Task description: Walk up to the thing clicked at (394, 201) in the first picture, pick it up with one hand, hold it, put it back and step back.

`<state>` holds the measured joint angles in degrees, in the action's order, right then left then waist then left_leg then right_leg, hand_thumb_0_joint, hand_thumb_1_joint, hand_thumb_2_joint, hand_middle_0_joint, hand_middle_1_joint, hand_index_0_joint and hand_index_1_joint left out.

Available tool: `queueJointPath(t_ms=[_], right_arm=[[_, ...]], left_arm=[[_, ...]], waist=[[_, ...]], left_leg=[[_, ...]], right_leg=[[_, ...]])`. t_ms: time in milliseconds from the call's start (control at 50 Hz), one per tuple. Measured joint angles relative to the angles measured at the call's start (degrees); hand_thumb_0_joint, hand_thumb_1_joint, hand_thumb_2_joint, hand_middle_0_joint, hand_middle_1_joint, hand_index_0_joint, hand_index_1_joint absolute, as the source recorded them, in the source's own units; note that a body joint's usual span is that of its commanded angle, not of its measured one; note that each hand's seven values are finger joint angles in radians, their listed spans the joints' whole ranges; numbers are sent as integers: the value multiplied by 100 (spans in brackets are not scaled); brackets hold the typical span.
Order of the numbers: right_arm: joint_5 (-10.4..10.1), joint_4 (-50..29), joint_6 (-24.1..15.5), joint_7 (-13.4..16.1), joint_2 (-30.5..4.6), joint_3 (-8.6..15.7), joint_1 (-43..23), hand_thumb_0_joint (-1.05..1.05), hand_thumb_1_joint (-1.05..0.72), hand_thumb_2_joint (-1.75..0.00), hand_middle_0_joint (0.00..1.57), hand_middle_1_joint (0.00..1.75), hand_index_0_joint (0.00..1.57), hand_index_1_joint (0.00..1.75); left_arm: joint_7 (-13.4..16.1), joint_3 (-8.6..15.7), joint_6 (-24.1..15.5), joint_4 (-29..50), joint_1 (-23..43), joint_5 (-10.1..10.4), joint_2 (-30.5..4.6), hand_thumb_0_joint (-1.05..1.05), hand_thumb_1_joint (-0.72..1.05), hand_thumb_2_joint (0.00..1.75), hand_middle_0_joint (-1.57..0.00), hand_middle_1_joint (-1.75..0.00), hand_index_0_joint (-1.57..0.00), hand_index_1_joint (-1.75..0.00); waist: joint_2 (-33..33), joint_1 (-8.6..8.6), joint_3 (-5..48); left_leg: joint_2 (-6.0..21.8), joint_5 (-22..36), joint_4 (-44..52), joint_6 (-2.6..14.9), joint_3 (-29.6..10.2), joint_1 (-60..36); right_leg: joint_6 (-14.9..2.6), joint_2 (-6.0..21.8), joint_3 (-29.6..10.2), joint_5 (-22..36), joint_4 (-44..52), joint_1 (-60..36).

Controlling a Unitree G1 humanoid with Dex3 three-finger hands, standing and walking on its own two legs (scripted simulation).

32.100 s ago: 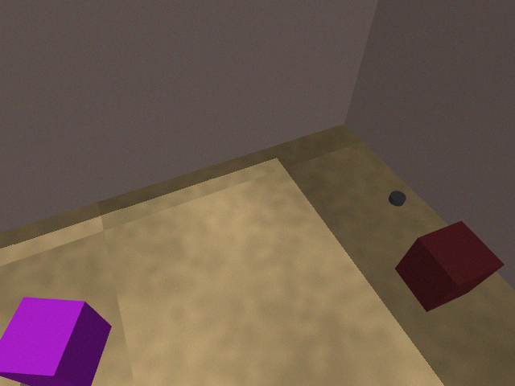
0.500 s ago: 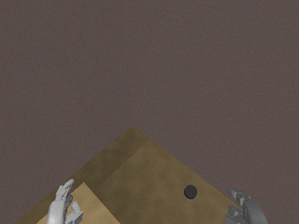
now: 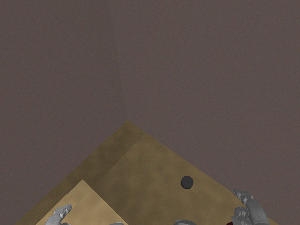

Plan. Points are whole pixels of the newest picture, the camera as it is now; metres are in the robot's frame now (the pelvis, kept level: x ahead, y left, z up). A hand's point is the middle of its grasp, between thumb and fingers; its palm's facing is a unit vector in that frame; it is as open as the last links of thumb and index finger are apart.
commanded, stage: stand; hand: right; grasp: from above
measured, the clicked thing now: (187, 182) +0.45 -0.24 -0.72
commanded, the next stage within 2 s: none
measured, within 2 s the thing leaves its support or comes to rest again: neither
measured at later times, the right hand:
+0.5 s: hand out of the picture +0.04 -0.23 -0.12, palm faces +0.04 +0.95 -0.32, open 7.4 cm
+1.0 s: hand out of the picture +0.05 -0.24 -0.11, palm faces +0.02 +0.94 -0.34, open 7.4 cm
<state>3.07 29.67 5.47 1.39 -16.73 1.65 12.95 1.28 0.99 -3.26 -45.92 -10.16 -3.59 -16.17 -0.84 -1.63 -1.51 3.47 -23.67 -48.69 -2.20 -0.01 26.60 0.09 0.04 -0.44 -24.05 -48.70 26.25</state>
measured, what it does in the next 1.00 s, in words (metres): stands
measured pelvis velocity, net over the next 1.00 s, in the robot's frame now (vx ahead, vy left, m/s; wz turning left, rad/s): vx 0.00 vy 0.01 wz -0.01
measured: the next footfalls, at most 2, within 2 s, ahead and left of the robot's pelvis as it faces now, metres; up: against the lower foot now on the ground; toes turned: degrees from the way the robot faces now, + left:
none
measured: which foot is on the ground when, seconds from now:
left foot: down 0.00-1.00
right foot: down 0.00-1.00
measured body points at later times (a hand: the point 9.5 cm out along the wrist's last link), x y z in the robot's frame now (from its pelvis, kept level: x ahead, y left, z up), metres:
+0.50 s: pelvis +0.00 +0.00 +0.04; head +0.01 +0.00 +0.49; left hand +0.08 +0.27 -0.10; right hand +0.04 -0.28 -0.10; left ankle +0.02 +0.15 -0.70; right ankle +0.02 -0.12 -0.70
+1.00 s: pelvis +0.00 +0.01 +0.05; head +0.01 +0.02 +0.49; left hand +0.06 +0.30 -0.10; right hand +0.05 -0.29 -0.09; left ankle +0.02 +0.15 -0.70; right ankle +0.02 -0.12 -0.70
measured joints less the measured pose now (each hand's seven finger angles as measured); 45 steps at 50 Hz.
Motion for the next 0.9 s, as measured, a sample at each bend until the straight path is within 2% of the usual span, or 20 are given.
queueJointPath(t_ms=[160,360,600,900], right_arm=[[-22,1570,-294,8,2,111,77,1,-90,-90,20,30,20,30],[-99,2697,-463,2,97,44,49,1,-90,-90,20,30,20,30],[-113,3319,-534,0,31,13,-276,0,-90,-90,20,30,21,30],[-128,3582,-556,-67,-99,15,-496,0,-90,-90,20,30,21,30]], left_arm=[[-34,172,207,-579,-146,37,-80,1,90,90,-20,-30,-20,-30],[7,113,309,-1151,-58,143,1,1,90,90,-20,-29,-20,-30],[5,56,318,-1604,98,210,-32,1,90,90,-20,-29,-20,-30],[-32,47,340,-1863,163,221,-199,1,90,90,-20,-29,-20,-30]], waist=[[97,11,-85],[173,19,-208],[176,40,-248],[190,88,-245]], left_leg=[[-20,324,776,-30,45,-685],[-20,771,1736,-20,129,-1405],[-35,1148,2443,-6,171,-1886],[-85,1309,2692,45,199,-1942]], right_leg=[[-13,18,-16,277,694,-641],[9,13,-67,734,1627,-1325],[43,25,-88,1132,2357,-1807],[97,72,-113,1319,2648,-1878]])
